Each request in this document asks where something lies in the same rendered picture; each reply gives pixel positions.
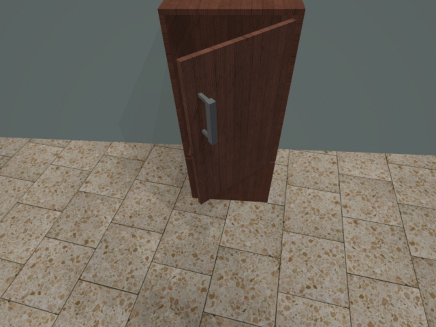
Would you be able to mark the cupboard door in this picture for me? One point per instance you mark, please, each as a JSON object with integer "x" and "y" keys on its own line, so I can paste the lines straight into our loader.
{"x": 246, "y": 77}

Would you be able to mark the handle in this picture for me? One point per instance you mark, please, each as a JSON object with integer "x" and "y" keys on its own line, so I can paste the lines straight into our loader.
{"x": 211, "y": 119}

